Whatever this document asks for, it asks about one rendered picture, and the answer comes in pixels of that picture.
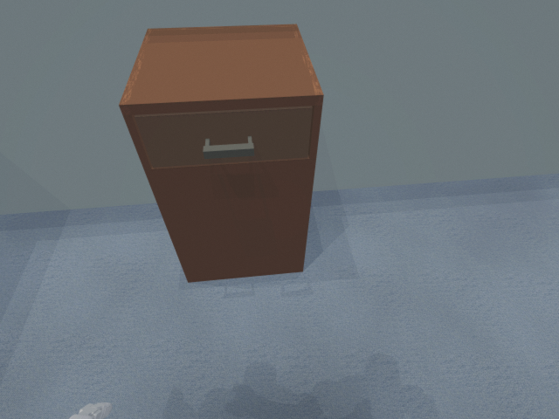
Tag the drawer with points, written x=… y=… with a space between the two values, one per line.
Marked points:
x=178 y=139

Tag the cabinet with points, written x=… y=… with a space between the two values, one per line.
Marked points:
x=235 y=219

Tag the handle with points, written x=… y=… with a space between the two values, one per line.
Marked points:
x=230 y=150

